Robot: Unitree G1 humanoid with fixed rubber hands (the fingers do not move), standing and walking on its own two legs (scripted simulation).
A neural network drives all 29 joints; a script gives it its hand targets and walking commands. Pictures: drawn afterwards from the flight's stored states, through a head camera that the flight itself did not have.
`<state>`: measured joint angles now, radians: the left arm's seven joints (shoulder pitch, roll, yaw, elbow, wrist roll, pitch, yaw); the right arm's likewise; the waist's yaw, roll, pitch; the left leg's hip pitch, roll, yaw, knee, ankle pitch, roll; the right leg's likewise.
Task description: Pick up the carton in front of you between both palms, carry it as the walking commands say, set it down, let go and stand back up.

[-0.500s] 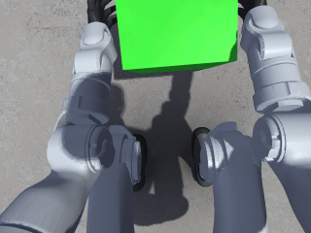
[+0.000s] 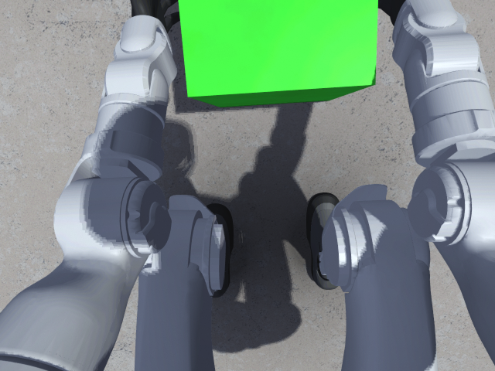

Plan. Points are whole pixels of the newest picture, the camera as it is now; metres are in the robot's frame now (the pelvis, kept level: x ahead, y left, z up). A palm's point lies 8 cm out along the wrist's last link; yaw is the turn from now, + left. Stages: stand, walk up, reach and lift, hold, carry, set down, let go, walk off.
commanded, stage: set down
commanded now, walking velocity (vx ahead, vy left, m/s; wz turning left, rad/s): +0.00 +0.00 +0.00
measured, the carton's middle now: (273, 28) +0.54 -0.04 -0.24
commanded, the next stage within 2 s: let go in 1.74 s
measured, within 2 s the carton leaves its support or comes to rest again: neither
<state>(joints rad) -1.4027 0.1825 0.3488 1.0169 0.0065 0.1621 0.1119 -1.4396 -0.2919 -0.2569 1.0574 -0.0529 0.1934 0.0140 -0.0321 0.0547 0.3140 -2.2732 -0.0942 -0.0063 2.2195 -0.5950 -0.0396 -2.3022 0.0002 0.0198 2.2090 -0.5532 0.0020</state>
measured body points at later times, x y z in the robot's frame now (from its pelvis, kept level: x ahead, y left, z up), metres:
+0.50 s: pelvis -0.01 +0.00 +0.00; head +0.37 -0.03 +0.24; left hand +0.55 +0.13 -0.19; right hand +0.53 -0.22 -0.20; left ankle +0.11 +0.12 -0.33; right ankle +0.11 -0.12 -0.33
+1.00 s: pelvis +0.00 +0.00 +0.06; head +0.34 -0.03 +0.35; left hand +0.56 +0.14 -0.07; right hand +0.55 -0.24 -0.07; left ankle +0.11 +0.12 -0.33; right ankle +0.11 -0.12 -0.33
